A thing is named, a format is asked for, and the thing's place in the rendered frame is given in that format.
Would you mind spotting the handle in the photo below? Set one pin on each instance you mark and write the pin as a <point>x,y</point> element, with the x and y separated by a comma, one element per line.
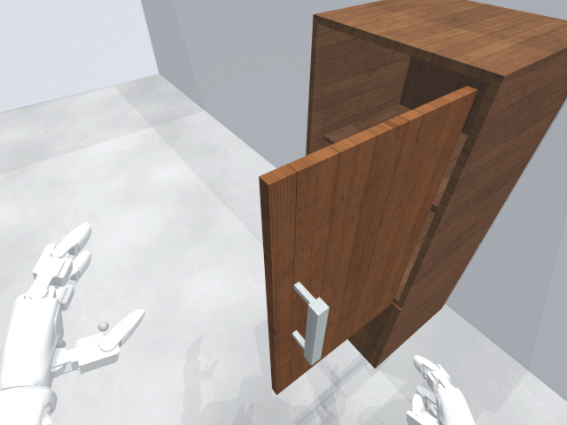
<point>317,316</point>

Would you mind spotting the right robot hand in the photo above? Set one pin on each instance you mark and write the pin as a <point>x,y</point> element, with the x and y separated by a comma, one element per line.
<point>448,407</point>

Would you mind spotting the left robot hand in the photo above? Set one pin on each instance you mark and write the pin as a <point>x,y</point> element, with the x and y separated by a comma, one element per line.
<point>29,355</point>

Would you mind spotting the robot left forearm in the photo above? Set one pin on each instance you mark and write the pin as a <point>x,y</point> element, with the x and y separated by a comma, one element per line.
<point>27,405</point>

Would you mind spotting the cupboard door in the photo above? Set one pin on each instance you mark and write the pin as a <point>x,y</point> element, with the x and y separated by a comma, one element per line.
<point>344,222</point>

